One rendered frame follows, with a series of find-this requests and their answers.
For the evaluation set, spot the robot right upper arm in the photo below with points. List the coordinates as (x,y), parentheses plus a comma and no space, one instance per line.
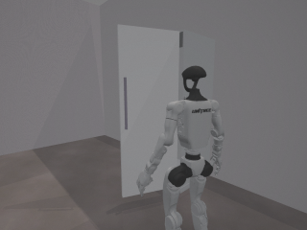
(216,120)

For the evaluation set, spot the right robot shin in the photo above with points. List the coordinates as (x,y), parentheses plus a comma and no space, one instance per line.
(200,222)

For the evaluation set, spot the robot head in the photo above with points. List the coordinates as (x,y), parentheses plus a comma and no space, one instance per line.
(193,73)

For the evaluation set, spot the right robot forearm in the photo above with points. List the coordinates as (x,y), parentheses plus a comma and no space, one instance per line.
(217,146)

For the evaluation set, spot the handle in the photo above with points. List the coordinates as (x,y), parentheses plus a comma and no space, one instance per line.
(126,103)

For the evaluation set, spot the left robot hand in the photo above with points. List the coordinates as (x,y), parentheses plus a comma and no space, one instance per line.
(143,180)

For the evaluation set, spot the robot left upper arm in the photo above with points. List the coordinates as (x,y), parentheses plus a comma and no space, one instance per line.
(173,109)

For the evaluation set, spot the right robot hand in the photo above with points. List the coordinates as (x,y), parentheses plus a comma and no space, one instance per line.
(217,161)

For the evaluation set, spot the left robot forearm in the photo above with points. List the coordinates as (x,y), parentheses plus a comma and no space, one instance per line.
(157,155)

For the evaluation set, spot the fridge door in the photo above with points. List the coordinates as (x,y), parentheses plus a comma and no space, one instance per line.
(149,59)

